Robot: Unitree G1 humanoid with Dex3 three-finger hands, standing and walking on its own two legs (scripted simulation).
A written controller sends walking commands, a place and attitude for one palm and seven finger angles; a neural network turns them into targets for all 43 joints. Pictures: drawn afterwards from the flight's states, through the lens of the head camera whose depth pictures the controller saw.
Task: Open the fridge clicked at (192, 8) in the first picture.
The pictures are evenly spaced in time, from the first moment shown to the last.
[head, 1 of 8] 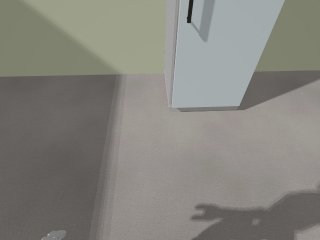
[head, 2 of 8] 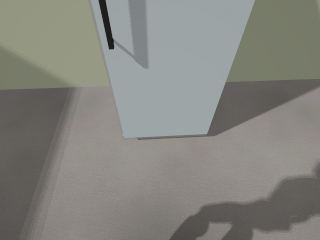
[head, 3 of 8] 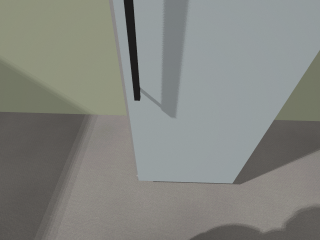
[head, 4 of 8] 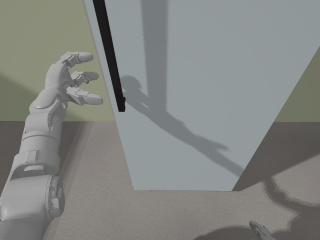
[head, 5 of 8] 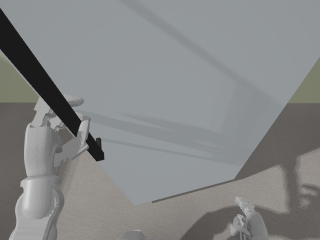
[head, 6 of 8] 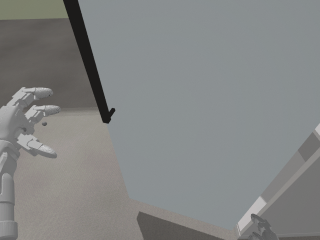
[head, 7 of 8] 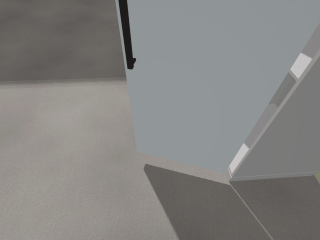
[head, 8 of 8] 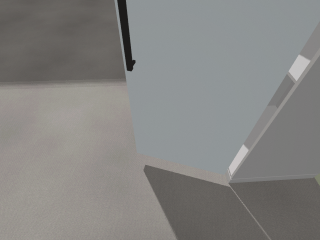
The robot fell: no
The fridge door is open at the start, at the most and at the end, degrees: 0 76 71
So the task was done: yes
